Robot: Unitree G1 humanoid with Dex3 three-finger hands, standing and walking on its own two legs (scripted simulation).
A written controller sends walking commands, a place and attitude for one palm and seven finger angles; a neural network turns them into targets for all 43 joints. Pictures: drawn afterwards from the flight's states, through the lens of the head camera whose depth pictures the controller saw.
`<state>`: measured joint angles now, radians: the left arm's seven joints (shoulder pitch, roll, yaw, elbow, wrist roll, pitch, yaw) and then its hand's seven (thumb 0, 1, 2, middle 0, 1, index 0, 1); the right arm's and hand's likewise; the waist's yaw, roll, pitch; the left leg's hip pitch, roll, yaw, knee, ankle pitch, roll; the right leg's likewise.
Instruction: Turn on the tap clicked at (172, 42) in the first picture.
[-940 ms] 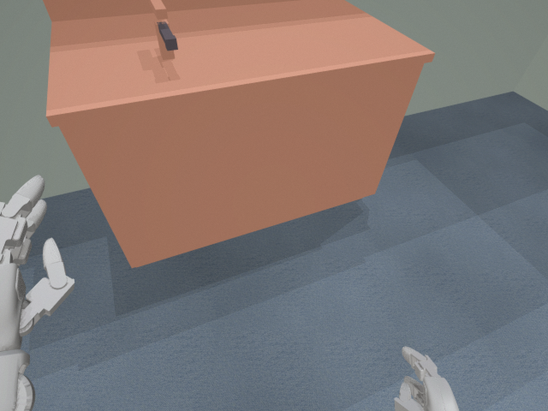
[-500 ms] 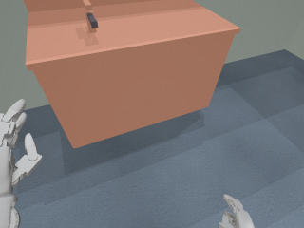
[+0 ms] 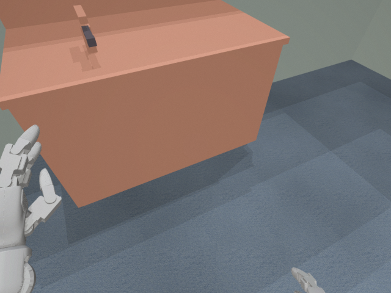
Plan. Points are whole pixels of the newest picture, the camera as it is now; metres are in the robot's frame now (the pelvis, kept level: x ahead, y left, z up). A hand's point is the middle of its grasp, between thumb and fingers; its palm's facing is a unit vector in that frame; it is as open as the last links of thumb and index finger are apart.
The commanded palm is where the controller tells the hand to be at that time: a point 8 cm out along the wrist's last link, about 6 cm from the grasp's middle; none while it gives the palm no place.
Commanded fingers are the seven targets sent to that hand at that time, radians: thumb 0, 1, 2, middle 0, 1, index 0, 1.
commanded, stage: walk to a spot facing it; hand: left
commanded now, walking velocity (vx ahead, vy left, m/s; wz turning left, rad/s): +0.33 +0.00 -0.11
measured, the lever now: (91, 41) +0.86 +0.42 +0.12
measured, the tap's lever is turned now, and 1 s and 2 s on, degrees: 0 0 0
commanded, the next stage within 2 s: turn to face it in 0.22 s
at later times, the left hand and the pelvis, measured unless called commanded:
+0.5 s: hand (115, 117) +0.39 +0.19 +0.18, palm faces +0.28 -0.83 -0.48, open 7.5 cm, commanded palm +0.33 +0.24 +0.18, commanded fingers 0.00 0.90 0.90 -0.20 -0.30 -0.20 -0.30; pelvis +0.14 -0.02 +0.00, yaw -6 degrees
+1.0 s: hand (107, 117) +0.40 +0.21 +0.17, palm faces +0.46 -0.80 -0.38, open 7.4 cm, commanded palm +0.34 +0.24 +0.18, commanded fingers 0.00 0.90 0.90 -0.20 -0.30 -0.20 -0.30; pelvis +0.19 -0.05 -0.01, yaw +2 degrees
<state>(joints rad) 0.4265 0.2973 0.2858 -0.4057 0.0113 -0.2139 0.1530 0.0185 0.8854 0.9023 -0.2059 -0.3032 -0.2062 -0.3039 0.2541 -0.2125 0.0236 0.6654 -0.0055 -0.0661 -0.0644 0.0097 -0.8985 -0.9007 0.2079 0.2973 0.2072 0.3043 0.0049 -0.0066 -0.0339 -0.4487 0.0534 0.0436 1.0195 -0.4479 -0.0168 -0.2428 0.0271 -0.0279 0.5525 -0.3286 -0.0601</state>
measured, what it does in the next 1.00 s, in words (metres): walks ahead: left foot, then right foot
